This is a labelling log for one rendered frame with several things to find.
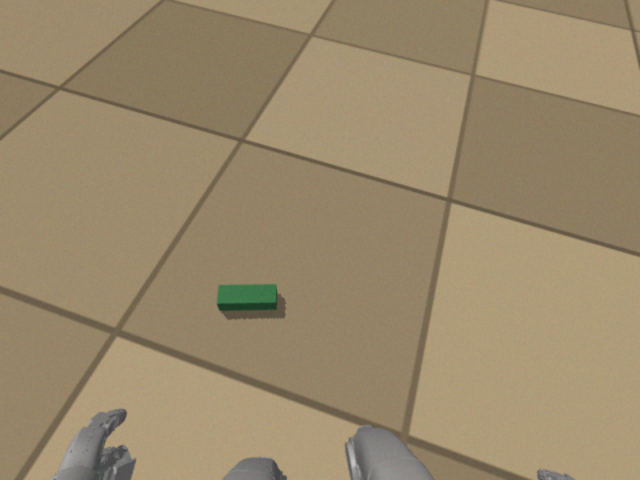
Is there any left robot hand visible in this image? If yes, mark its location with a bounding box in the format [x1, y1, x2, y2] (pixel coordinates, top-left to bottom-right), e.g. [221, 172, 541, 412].
[58, 409, 136, 480]

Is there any carton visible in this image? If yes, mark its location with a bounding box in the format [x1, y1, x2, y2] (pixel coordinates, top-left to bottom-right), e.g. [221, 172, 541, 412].
[217, 284, 277, 311]

